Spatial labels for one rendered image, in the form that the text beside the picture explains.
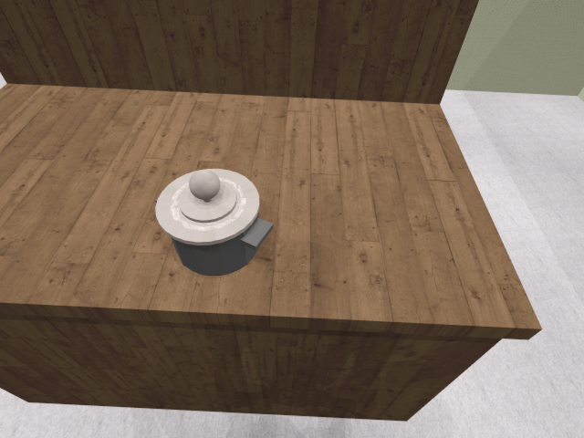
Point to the knob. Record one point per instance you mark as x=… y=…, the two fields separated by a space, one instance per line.
x=204 y=184

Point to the lid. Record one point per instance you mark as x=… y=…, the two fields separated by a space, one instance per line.
x=193 y=221

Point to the pot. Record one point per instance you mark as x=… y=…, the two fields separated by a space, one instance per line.
x=227 y=257

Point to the table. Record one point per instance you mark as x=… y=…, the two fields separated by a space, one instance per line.
x=384 y=277

